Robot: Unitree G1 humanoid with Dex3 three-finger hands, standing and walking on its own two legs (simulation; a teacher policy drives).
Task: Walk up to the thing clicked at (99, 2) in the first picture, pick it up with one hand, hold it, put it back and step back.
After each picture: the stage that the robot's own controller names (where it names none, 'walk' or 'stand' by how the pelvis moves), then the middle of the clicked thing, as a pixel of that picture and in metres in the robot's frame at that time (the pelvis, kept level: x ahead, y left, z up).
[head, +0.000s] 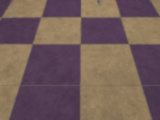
stand; (99, 1) +2.39 -0.27 -0.72
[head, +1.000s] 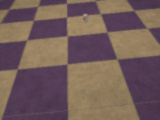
walk; (85, 18) +2.26 +0.13 -0.70
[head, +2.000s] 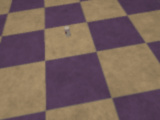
walk; (67, 31) +1.58 +0.33 -0.72
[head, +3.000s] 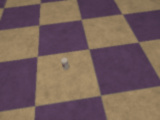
walk; (65, 63) +1.03 +0.26 -0.72
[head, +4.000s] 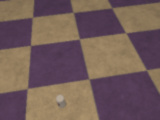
walk; (60, 101) +0.62 +0.24 -0.71
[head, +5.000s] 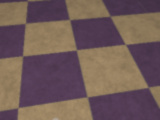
stand; out of the picture +0.43 +0.20 -0.70
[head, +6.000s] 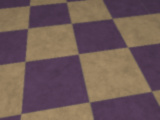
stand; out of the picture +0.40 +0.21 -0.72
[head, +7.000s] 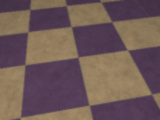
stand; out of the picture +0.39 +0.22 -0.73
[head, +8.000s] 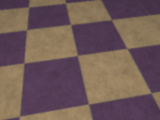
stand; out of the picture +0.38 +0.22 -0.73
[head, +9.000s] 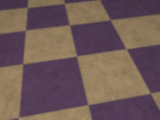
stand; out of the picture +0.37 +0.22 -0.73
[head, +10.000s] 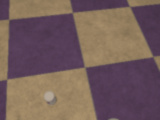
go down; (50, 98) +0.42 +0.21 -0.58
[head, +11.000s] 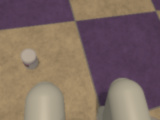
go down; (29, 59) +0.46 +0.23 -0.31
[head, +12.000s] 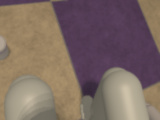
close in; out of the picture +0.46 +0.25 -0.26
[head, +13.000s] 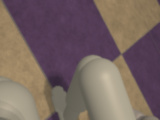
close; out of the picture +0.45 +0.28 -0.23
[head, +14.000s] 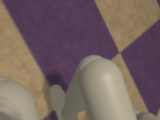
close; out of the picture +0.44 +0.28 -0.23
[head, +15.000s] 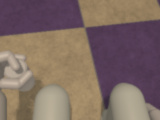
lift; (20, 76) +0.34 +0.24 -0.09
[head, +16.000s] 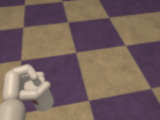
hold; (39, 93) +0.32 +0.17 +0.02
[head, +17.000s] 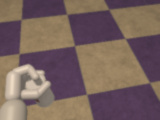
hold; (40, 91) +0.33 +0.17 +0.00
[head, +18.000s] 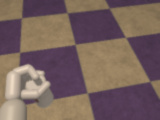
hold; (40, 91) +0.33 +0.17 -0.01
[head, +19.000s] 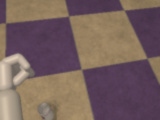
crouch; (45, 112) +0.33 +0.19 -0.46
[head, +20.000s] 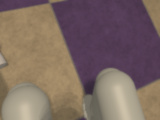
lower; out of the picture +0.47 +0.27 -0.31
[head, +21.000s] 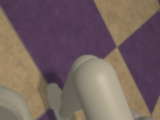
lower; out of the picture +0.44 +0.31 -0.26
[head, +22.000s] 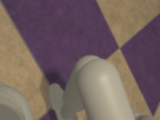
lower; out of the picture +0.44 +0.32 -0.26
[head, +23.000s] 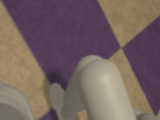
lower; out of the picture +0.44 +0.33 -0.26
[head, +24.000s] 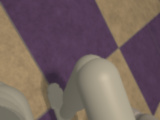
lower; out of the picture +0.44 +0.33 -0.26
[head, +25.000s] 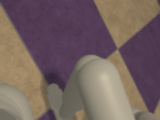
open; out of the picture +0.43 +0.33 -0.26
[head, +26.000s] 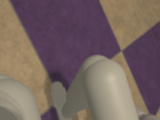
stand; out of the picture +0.42 +0.36 -0.26
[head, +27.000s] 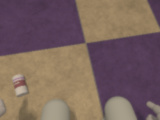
walk; (20, 85) +0.42 +0.37 -0.50
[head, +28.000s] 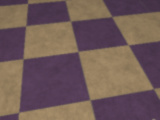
stand; out of the picture +0.33 +0.43 -0.69
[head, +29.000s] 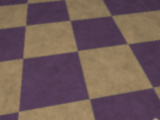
stand; out of the picture +0.31 +0.52 -0.69
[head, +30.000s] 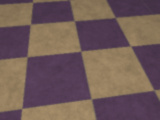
stand; out of the picture +0.29 +0.57 -0.71
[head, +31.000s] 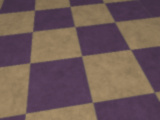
stand; out of the picture +0.28 +0.64 -0.75
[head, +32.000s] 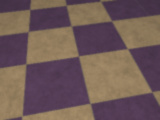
stand; out of the picture +0.23 +0.70 -0.75
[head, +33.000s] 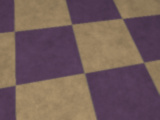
walk; out of the picture +0.26 +0.69 -0.73
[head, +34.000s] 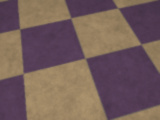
walk; out of the picture +0.40 +0.76 -0.72
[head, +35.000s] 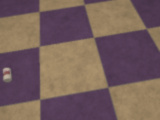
walk; (7, 75) +0.77 +0.77 -0.72
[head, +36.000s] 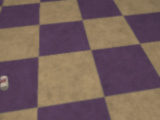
stand; (4, 83) +0.82 +0.77 -0.74
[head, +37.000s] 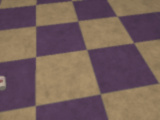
stand; (1, 83) +0.85 +0.79 -0.75
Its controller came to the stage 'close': yes
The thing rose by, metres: 0.69
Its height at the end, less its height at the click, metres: -0.02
